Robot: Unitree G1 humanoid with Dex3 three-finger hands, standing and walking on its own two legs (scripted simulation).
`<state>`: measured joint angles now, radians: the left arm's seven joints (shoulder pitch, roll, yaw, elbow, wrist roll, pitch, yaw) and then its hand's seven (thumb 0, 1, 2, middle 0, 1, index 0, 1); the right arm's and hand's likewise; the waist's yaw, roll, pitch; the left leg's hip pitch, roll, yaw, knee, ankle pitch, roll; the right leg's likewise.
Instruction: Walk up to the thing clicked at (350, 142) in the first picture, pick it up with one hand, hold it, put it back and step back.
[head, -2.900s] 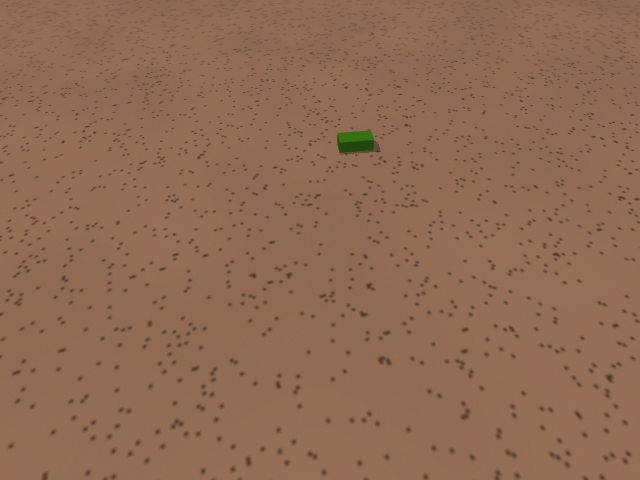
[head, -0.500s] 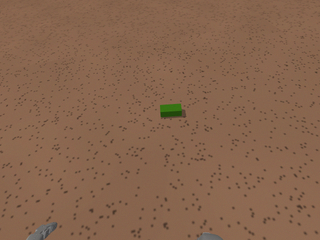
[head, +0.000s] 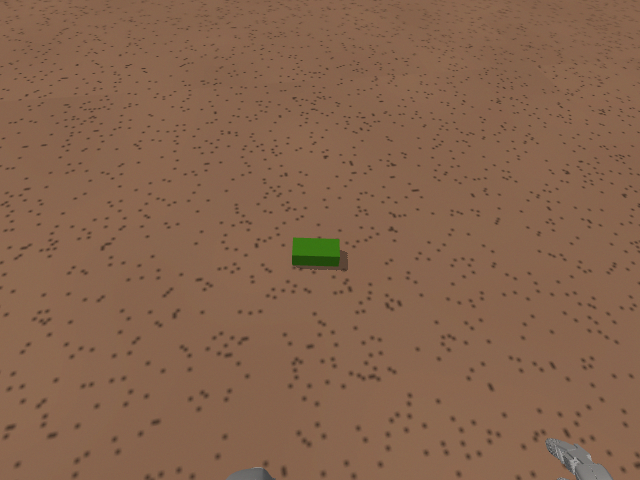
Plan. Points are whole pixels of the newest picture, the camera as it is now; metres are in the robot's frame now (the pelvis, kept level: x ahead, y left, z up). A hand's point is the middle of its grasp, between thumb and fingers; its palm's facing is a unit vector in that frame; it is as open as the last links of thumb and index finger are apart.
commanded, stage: walk up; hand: left
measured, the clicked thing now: (315, 252) +0.98 +0.01 -0.72
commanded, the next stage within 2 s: none
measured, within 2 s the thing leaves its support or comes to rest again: neither
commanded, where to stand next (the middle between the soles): +0.64 -0.25 m, yaw +4 degrees
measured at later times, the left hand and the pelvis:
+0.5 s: hand (247, 372) +0.28 +0.13 -0.10, palm faces +0.01 -0.92 -0.39, open 7.4 cm; pelvis +0.19 -0.15 +0.01, yaw +0 degrees
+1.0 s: hand (283, 311) +0.40 +0.08 -0.15, palm faces +0.01 -0.95 -0.31, open 7.4 cm; pelvis +0.37 -0.19 +0.01, yaw +2 degrees
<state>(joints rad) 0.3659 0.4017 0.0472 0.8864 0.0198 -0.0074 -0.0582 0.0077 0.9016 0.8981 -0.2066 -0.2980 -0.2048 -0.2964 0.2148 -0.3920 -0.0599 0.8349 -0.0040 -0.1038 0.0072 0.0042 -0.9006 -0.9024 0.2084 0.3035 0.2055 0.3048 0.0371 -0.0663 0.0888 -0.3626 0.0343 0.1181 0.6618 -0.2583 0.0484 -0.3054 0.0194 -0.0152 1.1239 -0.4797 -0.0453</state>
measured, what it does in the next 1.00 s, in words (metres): walks ahead: right foot, then left foot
